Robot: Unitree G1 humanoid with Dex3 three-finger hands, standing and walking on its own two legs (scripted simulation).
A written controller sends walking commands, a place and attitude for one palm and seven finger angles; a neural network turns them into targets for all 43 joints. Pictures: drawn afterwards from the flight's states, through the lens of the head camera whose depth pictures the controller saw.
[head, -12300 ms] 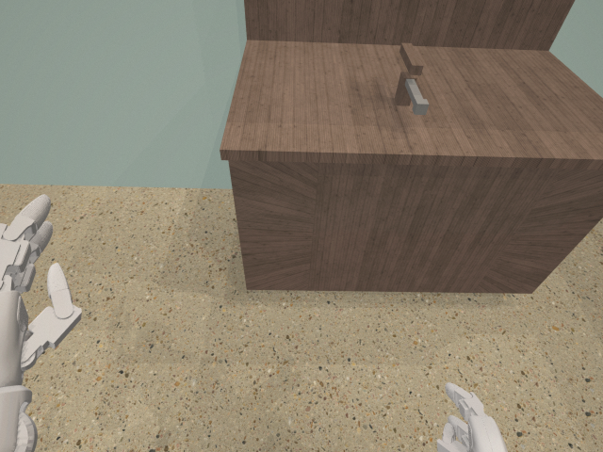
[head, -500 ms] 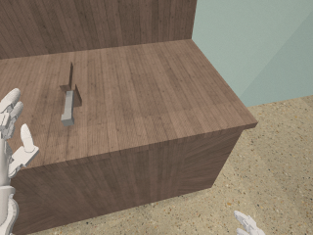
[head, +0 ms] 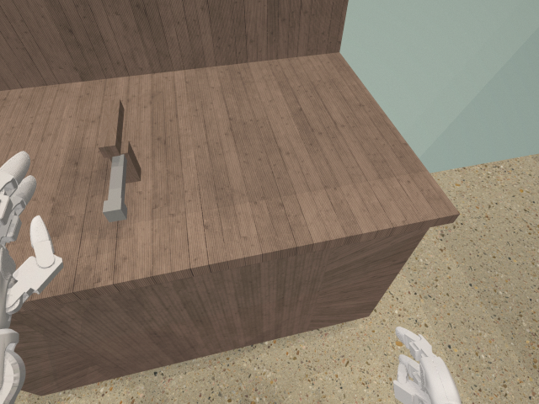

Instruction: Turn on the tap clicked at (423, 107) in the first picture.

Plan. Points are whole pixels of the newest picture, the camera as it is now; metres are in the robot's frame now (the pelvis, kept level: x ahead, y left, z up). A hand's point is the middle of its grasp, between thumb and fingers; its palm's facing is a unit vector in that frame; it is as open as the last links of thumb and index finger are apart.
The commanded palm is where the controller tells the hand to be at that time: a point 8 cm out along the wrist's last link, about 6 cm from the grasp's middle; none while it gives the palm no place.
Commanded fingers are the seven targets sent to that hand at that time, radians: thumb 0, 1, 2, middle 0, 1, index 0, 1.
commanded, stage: come to a stop and stand still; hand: left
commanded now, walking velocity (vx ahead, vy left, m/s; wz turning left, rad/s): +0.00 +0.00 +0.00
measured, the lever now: (115, 210) +0.38 +0.30 +0.04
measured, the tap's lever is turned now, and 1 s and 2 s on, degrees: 0 0 0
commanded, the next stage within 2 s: look again from close up in 0.16 s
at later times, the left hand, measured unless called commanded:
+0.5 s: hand (58, 256) +0.23 +0.26 +0.16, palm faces +0.36 -0.85 -0.37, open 7.4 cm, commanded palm +0.17 +0.29 +0.18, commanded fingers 0.00 0.90 0.90 -0.20 -0.30 -0.20 -0.30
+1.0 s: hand (62, 276) +0.21 +0.25 +0.15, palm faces +0.43 -0.84 -0.34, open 7.4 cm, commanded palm +0.16 +0.29 +0.17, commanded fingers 0.00 0.90 0.90 -0.20 -0.30 -0.20 -0.30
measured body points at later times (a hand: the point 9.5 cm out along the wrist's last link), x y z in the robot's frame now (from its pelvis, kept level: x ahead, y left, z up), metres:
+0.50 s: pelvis +0.01 +0.01 +0.00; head +0.03 +0.02 +0.45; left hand +0.21 +0.30 +0.18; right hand +0.18 -0.22 -0.08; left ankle -0.05 +0.09 -0.74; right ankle +0.08 -0.10 -0.74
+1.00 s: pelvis +0.01 -0.01 -0.01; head +0.01 -0.01 +0.44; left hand +0.18 +0.29 +0.17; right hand +0.21 -0.22 -0.09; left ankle -0.05 +0.09 -0.74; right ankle +0.08 -0.10 -0.74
